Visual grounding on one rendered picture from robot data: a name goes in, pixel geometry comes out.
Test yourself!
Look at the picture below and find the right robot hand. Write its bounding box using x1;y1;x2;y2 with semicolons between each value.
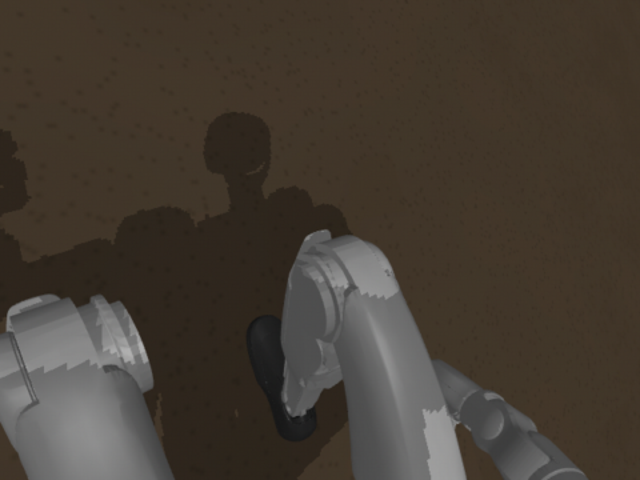
431;359;484;429

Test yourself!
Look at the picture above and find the right robot foot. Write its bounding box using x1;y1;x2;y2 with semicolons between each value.
246;315;317;442

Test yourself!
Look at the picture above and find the right robot arm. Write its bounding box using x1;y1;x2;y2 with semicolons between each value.
459;390;589;480

